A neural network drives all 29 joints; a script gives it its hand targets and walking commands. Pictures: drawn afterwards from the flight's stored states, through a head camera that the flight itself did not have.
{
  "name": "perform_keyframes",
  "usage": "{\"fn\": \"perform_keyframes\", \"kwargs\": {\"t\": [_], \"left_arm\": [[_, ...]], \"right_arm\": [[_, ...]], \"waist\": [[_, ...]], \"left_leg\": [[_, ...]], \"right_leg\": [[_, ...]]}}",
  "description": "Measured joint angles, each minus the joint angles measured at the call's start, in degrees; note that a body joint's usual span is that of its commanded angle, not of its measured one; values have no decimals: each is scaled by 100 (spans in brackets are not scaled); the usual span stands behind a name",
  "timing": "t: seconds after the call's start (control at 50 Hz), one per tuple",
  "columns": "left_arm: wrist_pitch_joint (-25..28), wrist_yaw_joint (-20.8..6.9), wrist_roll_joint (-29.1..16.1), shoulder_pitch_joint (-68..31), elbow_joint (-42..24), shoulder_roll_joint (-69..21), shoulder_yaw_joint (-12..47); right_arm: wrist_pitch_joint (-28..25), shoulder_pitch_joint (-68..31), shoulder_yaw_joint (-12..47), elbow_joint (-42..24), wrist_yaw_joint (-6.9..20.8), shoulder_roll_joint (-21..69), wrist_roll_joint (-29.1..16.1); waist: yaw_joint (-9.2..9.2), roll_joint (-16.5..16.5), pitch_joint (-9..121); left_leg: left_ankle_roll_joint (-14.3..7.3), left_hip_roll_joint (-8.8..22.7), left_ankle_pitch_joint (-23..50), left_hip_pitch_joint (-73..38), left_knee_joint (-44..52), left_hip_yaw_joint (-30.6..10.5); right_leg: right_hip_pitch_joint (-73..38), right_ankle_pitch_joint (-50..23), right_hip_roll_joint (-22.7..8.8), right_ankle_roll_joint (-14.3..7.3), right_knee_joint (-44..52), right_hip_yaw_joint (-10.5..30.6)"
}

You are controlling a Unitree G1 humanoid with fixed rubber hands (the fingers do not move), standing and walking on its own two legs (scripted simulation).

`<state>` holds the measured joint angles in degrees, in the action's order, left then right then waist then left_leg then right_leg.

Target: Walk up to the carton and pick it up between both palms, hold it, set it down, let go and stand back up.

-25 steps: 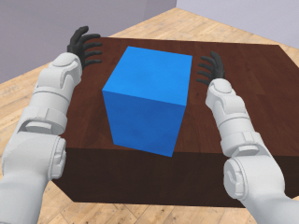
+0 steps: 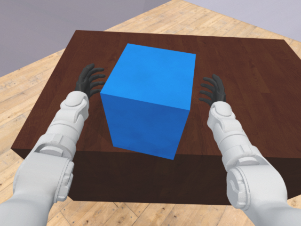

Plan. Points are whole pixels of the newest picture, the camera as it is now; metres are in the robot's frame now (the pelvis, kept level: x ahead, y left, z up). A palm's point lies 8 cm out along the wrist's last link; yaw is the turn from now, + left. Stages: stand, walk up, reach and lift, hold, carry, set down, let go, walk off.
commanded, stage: reach and lift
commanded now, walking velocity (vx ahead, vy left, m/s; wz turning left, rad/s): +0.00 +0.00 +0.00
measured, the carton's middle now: (151, 103) +0.45 +0.00 +0.05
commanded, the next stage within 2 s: none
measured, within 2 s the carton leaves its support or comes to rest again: neither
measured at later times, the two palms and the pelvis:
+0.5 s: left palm (98, 92) +0.44 +0.15 +0.10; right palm (206, 102) +0.42 -0.15 +0.09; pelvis +0.01 +0.00 +0.00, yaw +0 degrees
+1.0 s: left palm (101, 91) +0.44 +0.14 +0.11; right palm (206, 103) +0.42 -0.15 +0.09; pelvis +0.01 +0.00 +0.00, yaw +0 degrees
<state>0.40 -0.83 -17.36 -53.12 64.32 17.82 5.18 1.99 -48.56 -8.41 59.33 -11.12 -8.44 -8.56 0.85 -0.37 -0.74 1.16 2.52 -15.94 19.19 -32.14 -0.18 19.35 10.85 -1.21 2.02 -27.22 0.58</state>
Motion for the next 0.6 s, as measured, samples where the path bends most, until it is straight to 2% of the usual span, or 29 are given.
{"fn": "perform_keyframes", "kwargs": {"t": [0.16, 0.4, 0.6], "left_arm": [[212, 9, 190, 23, 3, -131, 2], [191, 44, 557, 20, 3, -389, -30], [173, 175, 783, -36, 3, -631, -207]], "right_arm": [[-371, 69, 2, -34, -13, 62, 0], [-499, 72, 16, -30, -167, 360, -1], [-498, 72, 15, -18, -343, 481, -1]], "waist": [[0, 0, 164], [0, 0, 217], [0, 0, 269]], "left_leg": [[11, 2, -4, 274, -1, 0], [12, 2, -8, 294, -1, 0], [12, 2, 2, 294, -1, 0]], "right_leg": [[274, 12, 1, 12, -1, 0], [294, 8, 1, 16, -1, 0], [294, -4, 1, 18, -1, 0]]}}
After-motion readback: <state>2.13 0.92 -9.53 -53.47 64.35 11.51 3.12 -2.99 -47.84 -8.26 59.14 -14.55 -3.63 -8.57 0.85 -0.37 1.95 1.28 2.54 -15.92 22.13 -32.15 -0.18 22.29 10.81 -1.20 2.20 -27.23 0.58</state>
